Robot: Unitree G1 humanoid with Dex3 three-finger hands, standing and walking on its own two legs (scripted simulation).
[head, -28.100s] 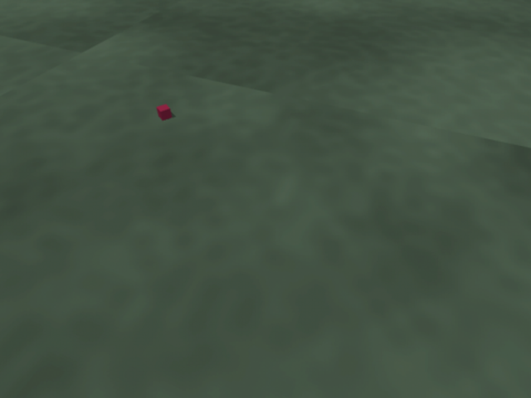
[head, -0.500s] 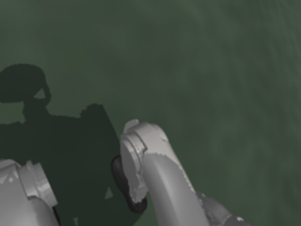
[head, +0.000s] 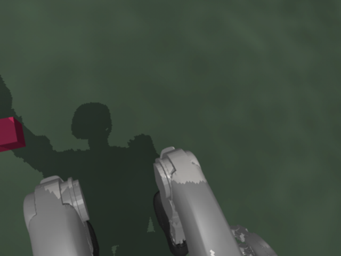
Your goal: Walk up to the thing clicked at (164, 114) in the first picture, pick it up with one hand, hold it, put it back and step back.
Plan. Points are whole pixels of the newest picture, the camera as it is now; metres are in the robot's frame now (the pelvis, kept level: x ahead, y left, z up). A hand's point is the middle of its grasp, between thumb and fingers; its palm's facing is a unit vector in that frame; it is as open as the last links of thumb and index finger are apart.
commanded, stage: withdraw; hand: left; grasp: from above
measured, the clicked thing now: (4, 135) +0.46 +0.32 -0.29
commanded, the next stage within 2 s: home in 0.52 s
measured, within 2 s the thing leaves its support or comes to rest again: neither
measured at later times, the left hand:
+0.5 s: hand out of the picture +0.44 +0.33 -0.13, palm faces -0.35 -0.05 -0.93, open 14.0 cm
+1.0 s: hand out of the picture +0.40 +0.33 -0.05, palm faces -0.30 -0.37 -0.88, open 10.5 cm
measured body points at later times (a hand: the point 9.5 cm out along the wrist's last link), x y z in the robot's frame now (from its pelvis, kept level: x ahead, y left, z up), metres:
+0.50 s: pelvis -0.02 +0.00 +0.01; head +0.20 +0.10 +0.39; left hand +0.45 +0.33 -0.08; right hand +0.08 -0.28 -0.08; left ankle +0.07 +0.13 -0.29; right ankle +0.10 -0.12 -0.29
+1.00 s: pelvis +0.00 +0.00 +0.07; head +0.22 +0.07 +0.45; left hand +0.42 +0.35 +0.00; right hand +0.07 -0.26 -0.05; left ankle +0.07 +0.13 -0.29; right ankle +0.10 -0.12 -0.29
